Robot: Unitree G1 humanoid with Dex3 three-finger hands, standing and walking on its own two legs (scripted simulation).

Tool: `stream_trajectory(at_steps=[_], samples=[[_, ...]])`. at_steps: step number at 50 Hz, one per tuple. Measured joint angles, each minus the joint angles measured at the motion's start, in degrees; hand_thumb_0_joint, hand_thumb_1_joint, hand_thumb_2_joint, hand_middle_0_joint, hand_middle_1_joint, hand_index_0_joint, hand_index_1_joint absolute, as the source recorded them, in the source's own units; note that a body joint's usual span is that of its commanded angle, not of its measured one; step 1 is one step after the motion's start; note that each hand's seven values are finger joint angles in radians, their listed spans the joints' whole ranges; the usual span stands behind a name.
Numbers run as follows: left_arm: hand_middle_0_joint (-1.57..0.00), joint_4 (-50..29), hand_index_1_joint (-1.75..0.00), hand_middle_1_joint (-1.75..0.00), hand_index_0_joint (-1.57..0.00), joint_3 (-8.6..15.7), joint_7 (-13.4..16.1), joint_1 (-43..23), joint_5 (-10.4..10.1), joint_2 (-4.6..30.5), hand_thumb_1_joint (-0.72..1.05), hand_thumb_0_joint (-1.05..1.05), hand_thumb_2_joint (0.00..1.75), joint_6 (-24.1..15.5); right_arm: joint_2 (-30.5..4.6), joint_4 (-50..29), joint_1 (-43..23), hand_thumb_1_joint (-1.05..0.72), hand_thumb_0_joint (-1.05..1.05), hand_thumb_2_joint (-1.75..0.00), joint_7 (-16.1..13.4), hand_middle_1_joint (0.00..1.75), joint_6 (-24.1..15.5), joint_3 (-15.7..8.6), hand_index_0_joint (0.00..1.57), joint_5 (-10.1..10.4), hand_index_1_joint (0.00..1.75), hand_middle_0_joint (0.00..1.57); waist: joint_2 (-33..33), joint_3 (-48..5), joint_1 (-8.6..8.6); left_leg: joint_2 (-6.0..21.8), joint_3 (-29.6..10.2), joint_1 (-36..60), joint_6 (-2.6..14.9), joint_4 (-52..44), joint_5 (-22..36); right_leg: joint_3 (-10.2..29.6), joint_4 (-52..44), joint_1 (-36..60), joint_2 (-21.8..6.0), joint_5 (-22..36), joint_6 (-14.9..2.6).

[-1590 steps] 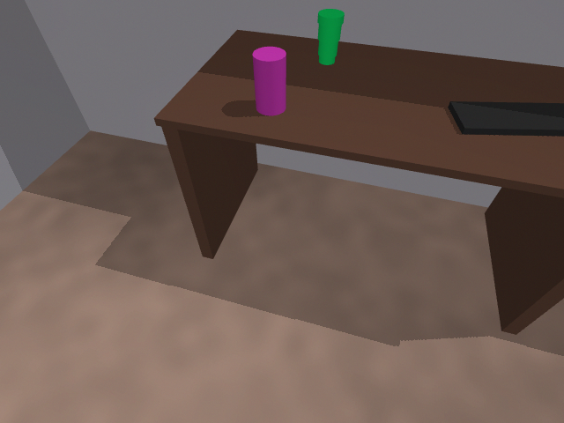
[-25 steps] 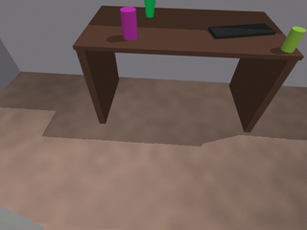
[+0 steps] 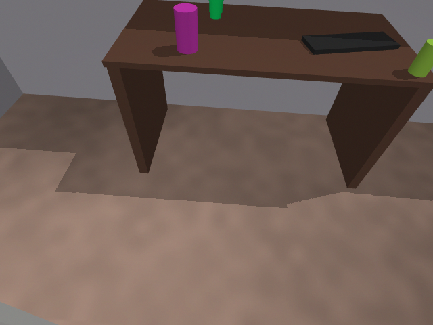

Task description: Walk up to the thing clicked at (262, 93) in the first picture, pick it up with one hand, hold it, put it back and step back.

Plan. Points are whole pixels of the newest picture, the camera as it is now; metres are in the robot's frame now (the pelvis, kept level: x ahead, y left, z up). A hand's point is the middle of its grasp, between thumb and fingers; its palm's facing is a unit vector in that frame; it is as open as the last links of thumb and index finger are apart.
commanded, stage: step back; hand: left
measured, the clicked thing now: (186, 29) +1.09 +0.18 +0.02
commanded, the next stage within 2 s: stand in 0.34 s
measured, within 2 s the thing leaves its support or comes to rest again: neither
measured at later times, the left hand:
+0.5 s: hand out of the picture +0.10 +0.24 -0.14, palm faces -0.04 -0.94 -0.34, open 7.4 cm
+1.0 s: hand out of the picture +0.09 +0.24 -0.14, palm faces -0.05 -0.94 -0.34, open 7.4 cm
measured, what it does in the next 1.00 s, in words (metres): stands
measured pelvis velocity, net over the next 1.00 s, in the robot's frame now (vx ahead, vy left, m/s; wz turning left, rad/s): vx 0.00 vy -0.01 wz -0.02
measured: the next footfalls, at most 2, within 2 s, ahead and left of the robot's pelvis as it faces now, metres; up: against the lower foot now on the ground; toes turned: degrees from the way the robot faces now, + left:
none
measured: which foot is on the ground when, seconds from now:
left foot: down 0.00-1.00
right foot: down 0.00-1.00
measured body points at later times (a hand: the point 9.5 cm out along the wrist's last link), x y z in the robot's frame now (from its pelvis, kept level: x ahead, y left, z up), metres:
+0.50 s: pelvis +0.01 -0.01 +0.01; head +0.02 -0.01 +0.46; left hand +0.10 +0.29 -0.12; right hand +0.10 -0.31 -0.12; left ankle +0.02 +0.12 -0.73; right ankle -0.01 -0.14 -0.73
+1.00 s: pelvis +0.00 -0.01 +0.01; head +0.01 -0.01 +0.46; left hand +0.09 +0.29 -0.11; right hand +0.07 -0.31 -0.12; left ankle +0.02 +0.12 -0.73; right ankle -0.01 -0.14 -0.73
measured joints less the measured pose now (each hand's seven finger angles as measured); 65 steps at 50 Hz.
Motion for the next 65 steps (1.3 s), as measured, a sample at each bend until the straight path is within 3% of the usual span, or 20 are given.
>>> stream_trajectory(at_steps=[14, 38, 65], samples=[[-0.21, 2.22, -0.30, -0.30, -0.20, -0.72, 0.06, -3.82, 0.38, -1.03, 0.91, 0.01, 0.89, -0.02, 0.07, 2.71, -5.33, -0.90, 0.00, -0.90, -0.21, 0.30, 0.01, -0.29, 0.21, 0.21, 0.30, 0.21, 0.93, -0.25, -0.38, -0.01, 1.48, 3.96, -0.12, -7.05, 2.95, 1.33, -6.06, 2.91, -0.09, 2.93, 0.11], [-0.21, 5.09, -0.30, -0.30, -0.20, -1.75, -0.25, -2.49, 0.24, -2.04, 0.91, 0.01, 0.89, 0.03, -1.10, 5.74, -1.32, -0.90, 0.00, -0.90, 0.36, 0.30, 0.27, 0.45, 0.21, 0.83, 0.30, 0.20, 1.08, -0.62, -2.20, 0.61, 1.11, 6.84, -1.06, -13.39, 6.62, 0.88, -11.72, 5.53, 0.57, 6.16, -0.57], [-0.21, 4.51, -0.30, -0.30, -0.20, -2.21, -0.30, -1.73, 0.22, -1.50, 0.91, 0.01, 0.89, 0.15, -1.24, 5.15, -0.43, -0.90, 0.00, -0.90, 0.25, 0.30, -0.05, 1.16, 0.21, 0.68, 0.30, 0.21, 1.00, -1.54, -1.81, 0.42, 0.84, 6.47, -1.01, -13.54, 6.76, 0.61, -11.84, 5.26, 0.39, 6.17, -0.52]])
